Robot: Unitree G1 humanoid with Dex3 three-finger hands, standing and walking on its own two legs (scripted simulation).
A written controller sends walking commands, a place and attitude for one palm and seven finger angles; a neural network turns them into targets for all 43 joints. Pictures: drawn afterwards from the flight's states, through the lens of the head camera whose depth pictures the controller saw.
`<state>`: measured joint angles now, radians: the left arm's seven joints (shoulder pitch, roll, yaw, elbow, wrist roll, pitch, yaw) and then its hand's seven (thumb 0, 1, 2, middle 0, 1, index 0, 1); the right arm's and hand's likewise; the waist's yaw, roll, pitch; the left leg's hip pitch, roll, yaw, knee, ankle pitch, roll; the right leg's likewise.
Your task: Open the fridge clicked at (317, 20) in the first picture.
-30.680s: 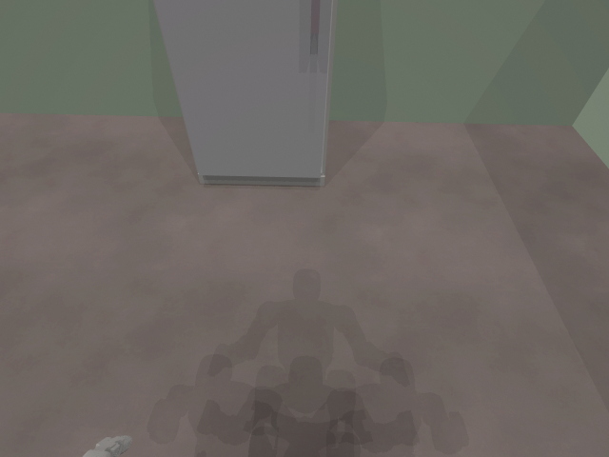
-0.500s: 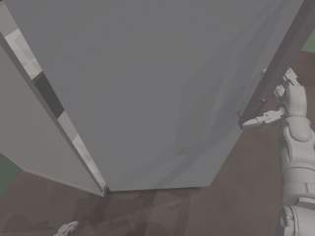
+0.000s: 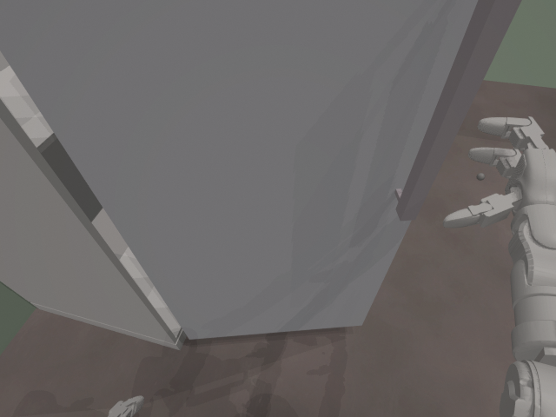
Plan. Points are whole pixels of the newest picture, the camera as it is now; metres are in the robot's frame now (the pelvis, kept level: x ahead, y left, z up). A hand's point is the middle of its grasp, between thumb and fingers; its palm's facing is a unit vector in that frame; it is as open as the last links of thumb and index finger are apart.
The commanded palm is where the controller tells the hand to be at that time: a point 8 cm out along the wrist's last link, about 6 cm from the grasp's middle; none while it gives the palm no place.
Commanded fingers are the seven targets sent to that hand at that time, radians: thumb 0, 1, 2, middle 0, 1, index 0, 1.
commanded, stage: slip the hand off the handle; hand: right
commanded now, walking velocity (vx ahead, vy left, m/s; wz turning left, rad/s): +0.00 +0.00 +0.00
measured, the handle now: (441, 108) +0.49 -0.16 +0.21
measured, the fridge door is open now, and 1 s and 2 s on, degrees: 71 71 71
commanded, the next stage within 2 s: draw the hand back to the body in 0.68 s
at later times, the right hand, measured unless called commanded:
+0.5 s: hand (500, 227) +0.34 -0.23 +0.14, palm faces +0.17 +0.97 -0.19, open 14.7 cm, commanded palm +0.30 -0.27 +0.15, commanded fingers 0.00 0.55 -0.20 0.25 1.15 0.25 1.15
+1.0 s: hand (516, 248) +0.31 -0.23 +0.15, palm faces +0.03 +1.00 -0.03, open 14.7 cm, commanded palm +0.26 -0.28 +0.15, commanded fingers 0.00 0.55 -0.20 0.25 1.15 0.25 1.15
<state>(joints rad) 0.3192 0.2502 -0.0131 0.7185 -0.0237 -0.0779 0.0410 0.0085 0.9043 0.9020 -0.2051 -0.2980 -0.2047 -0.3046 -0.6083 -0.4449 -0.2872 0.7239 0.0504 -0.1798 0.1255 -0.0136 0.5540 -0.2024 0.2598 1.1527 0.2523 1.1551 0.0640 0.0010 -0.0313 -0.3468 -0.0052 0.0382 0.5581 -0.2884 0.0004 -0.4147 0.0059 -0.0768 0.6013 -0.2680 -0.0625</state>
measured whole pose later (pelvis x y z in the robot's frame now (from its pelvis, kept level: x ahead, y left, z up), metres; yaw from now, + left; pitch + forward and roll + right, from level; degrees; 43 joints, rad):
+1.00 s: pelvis +0.00 +0.03 +0.00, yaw +0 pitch -2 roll +1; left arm 0.20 0.28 -0.06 0.67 -0.08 -0.16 0.13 0.01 0.90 0.90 -0.20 -0.30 -0.20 -0.30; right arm -0.17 -0.45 -0.38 0.29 0.32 0.11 0.40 -0.01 0.55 -0.20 0.26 1.15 0.25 1.15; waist -0.01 -0.04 -0.03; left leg -0.21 -0.03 0.05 0.55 -0.31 0.04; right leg -0.27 -0.02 -0.06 0.58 -0.27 -0.02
